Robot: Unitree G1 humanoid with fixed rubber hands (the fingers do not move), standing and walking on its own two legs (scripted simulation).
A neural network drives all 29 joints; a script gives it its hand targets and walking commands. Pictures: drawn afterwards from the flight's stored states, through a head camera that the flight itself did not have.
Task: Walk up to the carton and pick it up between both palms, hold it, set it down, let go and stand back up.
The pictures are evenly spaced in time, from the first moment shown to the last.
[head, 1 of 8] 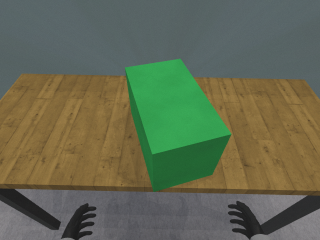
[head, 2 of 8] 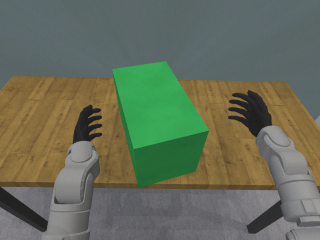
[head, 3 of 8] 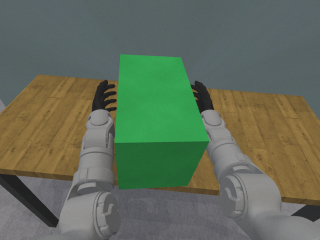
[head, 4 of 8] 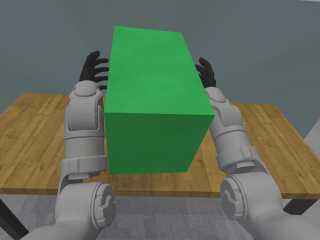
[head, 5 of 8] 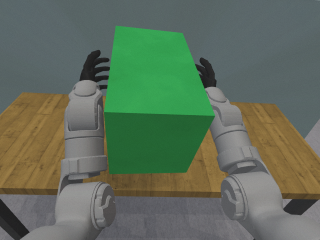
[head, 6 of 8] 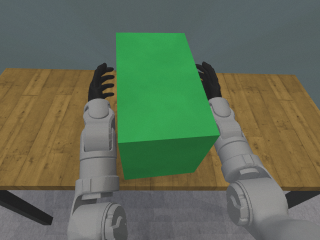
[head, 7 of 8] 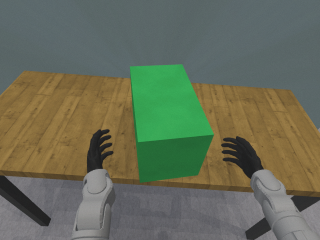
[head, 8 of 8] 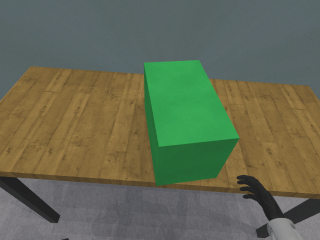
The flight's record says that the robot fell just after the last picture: no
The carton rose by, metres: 0.20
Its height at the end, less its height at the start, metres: +0.00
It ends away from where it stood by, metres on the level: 0.01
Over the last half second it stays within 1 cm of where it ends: yes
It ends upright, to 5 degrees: yes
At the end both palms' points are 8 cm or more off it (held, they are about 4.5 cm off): yes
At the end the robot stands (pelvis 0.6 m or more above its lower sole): yes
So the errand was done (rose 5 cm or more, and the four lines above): yes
